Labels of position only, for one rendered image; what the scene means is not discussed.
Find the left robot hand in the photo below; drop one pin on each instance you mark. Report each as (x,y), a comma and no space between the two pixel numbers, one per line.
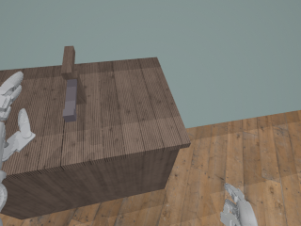
(9,92)

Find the right robot hand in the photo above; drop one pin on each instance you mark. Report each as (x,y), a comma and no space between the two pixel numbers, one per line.
(239,214)

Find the tap lever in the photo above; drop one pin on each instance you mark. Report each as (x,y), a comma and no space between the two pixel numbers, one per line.
(69,112)

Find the counter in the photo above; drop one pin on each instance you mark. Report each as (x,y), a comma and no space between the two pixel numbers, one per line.
(124,142)

